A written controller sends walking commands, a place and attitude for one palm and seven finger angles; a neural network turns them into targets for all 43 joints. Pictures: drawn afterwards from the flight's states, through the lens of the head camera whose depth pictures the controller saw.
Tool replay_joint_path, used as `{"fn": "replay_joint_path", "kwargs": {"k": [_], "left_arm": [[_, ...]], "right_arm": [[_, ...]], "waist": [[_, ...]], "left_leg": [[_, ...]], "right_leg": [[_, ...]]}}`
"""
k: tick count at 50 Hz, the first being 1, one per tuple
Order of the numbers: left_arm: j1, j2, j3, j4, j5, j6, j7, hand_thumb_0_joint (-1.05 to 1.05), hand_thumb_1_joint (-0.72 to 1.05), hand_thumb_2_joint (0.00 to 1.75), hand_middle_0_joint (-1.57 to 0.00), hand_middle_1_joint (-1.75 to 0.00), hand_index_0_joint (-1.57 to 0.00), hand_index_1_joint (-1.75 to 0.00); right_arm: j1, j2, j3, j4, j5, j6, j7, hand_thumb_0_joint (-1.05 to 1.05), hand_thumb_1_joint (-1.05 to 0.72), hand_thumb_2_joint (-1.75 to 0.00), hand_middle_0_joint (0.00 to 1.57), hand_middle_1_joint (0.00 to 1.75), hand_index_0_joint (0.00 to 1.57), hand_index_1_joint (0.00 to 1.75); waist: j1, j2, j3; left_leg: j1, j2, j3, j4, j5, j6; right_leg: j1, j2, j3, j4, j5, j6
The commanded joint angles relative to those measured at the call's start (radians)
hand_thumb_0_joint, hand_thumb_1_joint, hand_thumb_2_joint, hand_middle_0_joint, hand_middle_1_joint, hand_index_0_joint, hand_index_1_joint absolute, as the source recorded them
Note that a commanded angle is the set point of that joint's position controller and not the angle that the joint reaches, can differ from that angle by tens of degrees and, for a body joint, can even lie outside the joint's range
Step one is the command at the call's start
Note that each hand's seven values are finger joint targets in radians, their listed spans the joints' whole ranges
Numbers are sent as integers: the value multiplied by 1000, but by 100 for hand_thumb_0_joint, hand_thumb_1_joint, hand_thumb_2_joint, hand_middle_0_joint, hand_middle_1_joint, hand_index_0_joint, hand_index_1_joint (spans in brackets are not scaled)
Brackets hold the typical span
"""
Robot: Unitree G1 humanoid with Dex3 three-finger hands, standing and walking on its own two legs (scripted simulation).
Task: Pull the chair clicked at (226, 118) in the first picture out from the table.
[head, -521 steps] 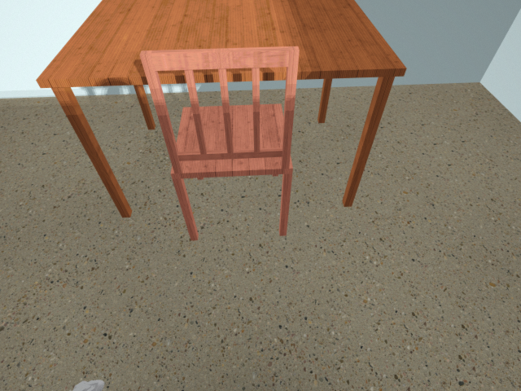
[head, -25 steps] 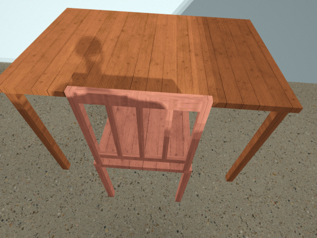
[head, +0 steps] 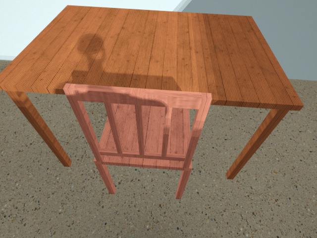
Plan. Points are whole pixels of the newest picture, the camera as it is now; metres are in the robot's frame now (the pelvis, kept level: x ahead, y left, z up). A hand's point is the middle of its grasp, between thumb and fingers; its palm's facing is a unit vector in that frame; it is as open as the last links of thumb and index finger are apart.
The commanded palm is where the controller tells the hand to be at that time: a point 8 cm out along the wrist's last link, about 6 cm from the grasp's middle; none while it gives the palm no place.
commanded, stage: raise the hand toward the chair's back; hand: left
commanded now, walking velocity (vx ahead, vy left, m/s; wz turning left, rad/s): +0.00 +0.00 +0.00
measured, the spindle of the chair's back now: (140, 131) +0.47 +0.10 -0.09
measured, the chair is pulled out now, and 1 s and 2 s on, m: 0.00 0.00 0.00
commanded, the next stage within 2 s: none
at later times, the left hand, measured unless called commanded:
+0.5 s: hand out of the picture +0.13 +0.16 -0.06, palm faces +0.08 -0.99 -0.07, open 10.4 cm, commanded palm +0.13 +0.22 -0.06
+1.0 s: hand (90, 217) +0.17 +0.18 -0.05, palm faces +0.01 -1.00 -0.04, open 14.7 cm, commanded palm +0.15 +0.24 -0.04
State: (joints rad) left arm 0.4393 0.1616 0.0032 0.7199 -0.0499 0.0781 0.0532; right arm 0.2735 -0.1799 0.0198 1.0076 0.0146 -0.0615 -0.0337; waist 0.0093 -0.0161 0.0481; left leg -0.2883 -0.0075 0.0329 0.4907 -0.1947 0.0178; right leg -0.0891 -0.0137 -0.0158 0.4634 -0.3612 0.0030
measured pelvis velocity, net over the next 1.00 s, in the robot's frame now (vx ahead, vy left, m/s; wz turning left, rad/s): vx -0.05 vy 0.00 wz -0.02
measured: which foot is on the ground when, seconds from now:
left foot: down 0.00-1.00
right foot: down 0.00-1.00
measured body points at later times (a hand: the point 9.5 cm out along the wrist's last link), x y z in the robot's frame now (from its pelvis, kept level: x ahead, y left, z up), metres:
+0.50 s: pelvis -0.06 -0.03 -0.11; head -0.01 -0.02 +0.34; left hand +0.12 +0.22 -0.05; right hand +0.17 -0.27 -0.16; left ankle +0.04 +0.11 -0.74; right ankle -0.08 -0.12 -0.74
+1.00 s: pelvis -0.05 +0.00 -0.09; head +0.02 +0.01 +0.36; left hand +0.17 +0.24 -0.05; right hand +0.11 -0.26 -0.17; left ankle +0.04 +0.11 -0.74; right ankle -0.08 -0.12 -0.74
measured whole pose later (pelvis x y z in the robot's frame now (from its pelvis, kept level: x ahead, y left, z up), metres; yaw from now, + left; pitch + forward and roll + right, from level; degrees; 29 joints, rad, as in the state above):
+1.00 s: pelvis -0.05 +0.00 -0.09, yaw -1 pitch +15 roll -3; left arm 0.40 0.21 0.17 0.05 -0.27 -0.46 -0.24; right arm 0.22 -0.24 -0.05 0.61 0.02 -0.21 -0.07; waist -0.02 0.04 -0.14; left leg -1.02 0.05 -0.01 1.14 -0.39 0.01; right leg -0.80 0.02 -0.07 1.14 -0.61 -0.01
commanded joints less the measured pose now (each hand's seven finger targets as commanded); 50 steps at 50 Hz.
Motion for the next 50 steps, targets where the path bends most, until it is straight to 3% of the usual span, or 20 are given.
{"fn": "replay_joint_path", "kwargs": {"k": [1,2,3,4,6,8,10,13,14,15,18,19,22,25,29,31,35,39,46,50], "left_arm": [[27,-64,-69,-750,-108,-137,60,0,81,86,-19,-29,-19,-29],[-83,-34,-53,-835,-119,-180,37,0,78,85,-19,-28,-19,-28],[-83,26,10,-760,-105,-227,14,0,76,84,-19,-28,-19,-28],[10,22,46,-657,-106,-277,-21,0,74,83,-18,-27,-18,-27],[149,-36,70,-502,-132,-432,-134,0,69,81,-18,-27,-18,-27],[175,-15,100,-516,-176,-597,-272,0,64,79,-17,-26,-17,-26],[184,97,217,-490,-206,-678,-380,0,60,77,-17,-25,-17,-25],[67,147,263,-640,-241,-616,-389,0,53,74,-16,-24,-16,-24],[24,177,280,-695,-244,-594,-369,0,50,73,-16,-24,-16,-24],[-41,176,263,-798,-246,-594,-345,0,48,72,-16,-23,-16,-23],[-155,186,235,-1017,-217,-662,-271,0,41,69,-15,-22,-15,-22],[-204,204,224,-1081,-203,-690,-257,0,39,68,-15,-22,-15,-22],[-210,162,144,-1016,-201,-717,-292,0,32,65,-14,-21,-14,-21],[-169,169,152,-889,-223,-649,-357,0,25,62,-13,-20,-13,-20],[-76,219,271,-777,-260,-513,-378,0,15,58,-13,-18,-13,-18],[-73,220,307,-829,-274,-497,-358,0,11,56,-12,-18,-12,-18],[-41,187,288,-890,-255,-540,-302,0,1,52,-11,-16,-11,-16],[-45,161,256,-801,-235,-583,-295,0,-8,48,-10,-15,-10,-15],[-53,177,242,-892,-239,-617,-296,0,-24,41,-9,-12,-9,-12],[-72,168,222,-915,-225,-615,-272,0,-34,37,-8,-11,-8,-11]], "right_arm": [[-36,-143,-48,-262,43,-271,-46,0,-90,-90,20,30,20,30],[-48,-176,-65,-318,35,-270,-43,0,-90,-90,20,30,20,30],[-61,-201,-78,-334,16,-267,-41,0,-90,-90,20,30,20,30],[-69,-193,-86,-365,5,-263,-35,0,-90,-90,20,30,20,30],[-129,-181,-102,-412,-15,-251,-20,0,-90,-90,20,30,20,30],[-184,-179,-116,-472,-16,-250,2,0,-90,-90,20,30,20,30],[-210,-177,-124,-536,3,-238,21,0,-90,-90,20,30,20,30],[-241,-170,-115,-649,24,-195,4,0,-90,-90,20,30,20,30],[-240,-167,-114,-661,23,-181,-7,0,-90,-90,20,30,20,30],[-222,-159,-110,-680,19,-176,-14,0,-90,-90,20,30,20,30],[-151,-135,-101,-660,4,-174,-38,0,-90,-90,20,30,20,30],[-136,-143,-100,-646,-1,-177,-47,0,-90,-90,20,30,20,30],[-113,-147,-84,-598,-3,-199,-63,0,-90,-90,20,30,20,30],[-114,-164,-76,-570,9,-214,-74,0,-90,-90,20,30,20,30],[-147,-158,-80,-563,22,-198,-82,0,-90,-90,20,30,20,30],[-149,-148,-82,-568,20,-192,-78,0,-90,-90,20,30,20,30],[-143,-130,-88,-554,10,-197,-66,0,-90,-90,20,30,20,30],[-134,-143,-96,-528,7,-199,-58,0,-90,-90,20,30,20,30],[-113,-166,-102,-552,11,-206,-51,0,-90,-90,20,30,20,30],[-114,-170,-97,-563,9,-195,-49,0,-90,-90,20,30,20,30]], "waist": [[-63,156,-186],[-62,93,-124],[-78,-7,-107],[-66,-88,-103],[-4,-278,-128],[40,-241,-200],[70,-52,-261],[71,-27,-322],[61,-8,-300],[45,32,-338],[-4,120,-366],[-33,95,-389],[-76,114,-330],[-73,64,-335],[-12,2,-385],[4,-3,-433],[7,34,-453],[-18,-11,-372],[-10,73,-449],[-22,90,-425]], "left_leg": [[246,50,-102,-50,294,11],[136,44,-111,13,144,1],[30,26,-100,88,37,2],[-59,4,-84,157,18,1],[-236,17,-64,283,11,-12],[-381,7,-44,384,-46,-24],[-444,-4,-17,460,-62,-30],[-492,-16,9,505,-170,-10],[-513,-9,0,524,-198,-6],[-508,-5,-2,544,-213,1],[-464,22,-30,582,-181,17],[-461,32,-38,603,-169,22],[-491,39,-58,632,-171,23],[-532,39,-65,644,-182,24],[-543,31,-65,616,-145,24],[-515,30,-65,593,-93,22],[-425,34,-65,543,-4,21],[-453,38,-68,537,-43,19],[-350,42,-72,505,-30,18],[-325,47,-91,486,-46,14]], "right_leg": [[-358,12,-86,206,35,-21],[-386,8,-97,145,43,-14],[-437,11,-104,105,70,-13],[-481,18,-113,118,71,-15],[-609,34,-114,264,67,-13],[-659,25,-72,376,37,-17],[-647,1,-6,434,53,-30],[-656,-5,60,413,-134,-16],[-693,2,78,410,-188,-15],[-710,-1,102,408,-229,-13],[-768,14,98,429,-195,-23],[-794,24,90,446,-167,-19],[-847,29,74,456,-143,-19],[-825,24,89,437,-154,-8],[-708,7,108,409,-100,12],[-646,-5,96,422,4,19],[-652,9,26,459,133,10],[-726,24,-2,463,45,0],[-742,33,-42,482,11,-19],[-773,38,-60,486,-21,-23]]}}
